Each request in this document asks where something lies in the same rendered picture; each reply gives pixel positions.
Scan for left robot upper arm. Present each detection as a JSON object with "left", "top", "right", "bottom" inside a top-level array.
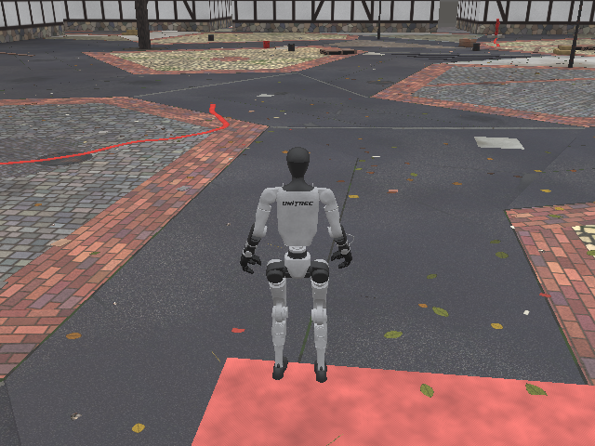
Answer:
[{"left": 252, "top": 187, "right": 279, "bottom": 238}]

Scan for right robot hand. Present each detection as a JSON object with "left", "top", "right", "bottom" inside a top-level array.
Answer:
[{"left": 331, "top": 251, "right": 352, "bottom": 269}]

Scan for right robot upper arm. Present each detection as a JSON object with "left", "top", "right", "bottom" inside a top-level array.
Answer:
[{"left": 317, "top": 188, "right": 343, "bottom": 238}]

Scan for left robot hand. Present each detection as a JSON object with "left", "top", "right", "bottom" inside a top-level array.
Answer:
[{"left": 240, "top": 254, "right": 261, "bottom": 274}]

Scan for robot right thigh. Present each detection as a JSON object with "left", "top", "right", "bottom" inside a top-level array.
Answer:
[{"left": 311, "top": 259, "right": 329, "bottom": 325}]

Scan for robot left foot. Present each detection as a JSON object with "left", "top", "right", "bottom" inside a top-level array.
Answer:
[{"left": 272, "top": 356, "right": 288, "bottom": 380}]

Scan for right robot forearm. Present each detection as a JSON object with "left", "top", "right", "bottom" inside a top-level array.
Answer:
[{"left": 334, "top": 224, "right": 350, "bottom": 255}]

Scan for left robot forearm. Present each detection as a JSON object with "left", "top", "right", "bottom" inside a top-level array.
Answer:
[{"left": 243, "top": 223, "right": 261, "bottom": 257}]

